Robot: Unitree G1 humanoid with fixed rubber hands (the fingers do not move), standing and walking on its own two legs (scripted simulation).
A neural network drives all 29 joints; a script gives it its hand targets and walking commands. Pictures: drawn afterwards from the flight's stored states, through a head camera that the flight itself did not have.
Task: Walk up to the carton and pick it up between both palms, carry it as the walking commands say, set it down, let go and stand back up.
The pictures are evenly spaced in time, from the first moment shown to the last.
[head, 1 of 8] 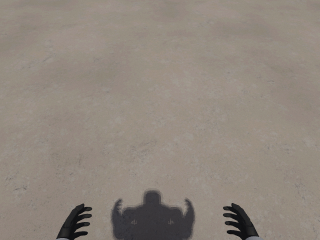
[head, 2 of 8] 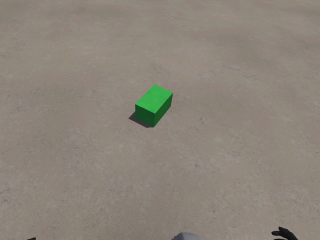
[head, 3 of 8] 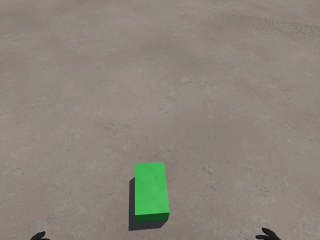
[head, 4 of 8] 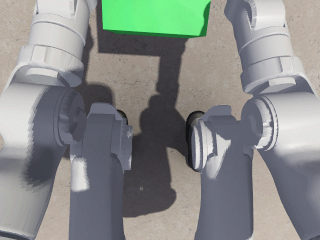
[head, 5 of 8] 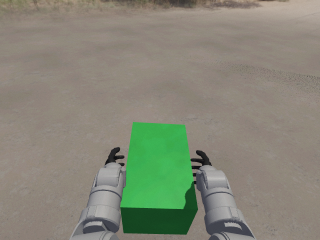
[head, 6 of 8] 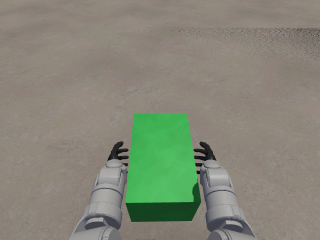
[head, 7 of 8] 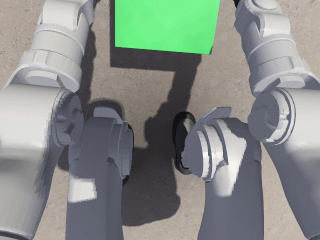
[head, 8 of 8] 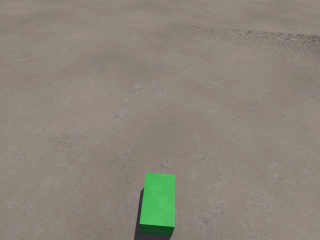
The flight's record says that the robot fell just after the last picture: no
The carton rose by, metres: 0.71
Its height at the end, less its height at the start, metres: +0.00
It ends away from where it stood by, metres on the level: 0.29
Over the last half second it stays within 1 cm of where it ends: yes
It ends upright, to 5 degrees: yes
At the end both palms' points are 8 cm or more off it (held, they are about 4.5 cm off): yes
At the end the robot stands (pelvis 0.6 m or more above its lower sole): yes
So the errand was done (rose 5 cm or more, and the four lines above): yes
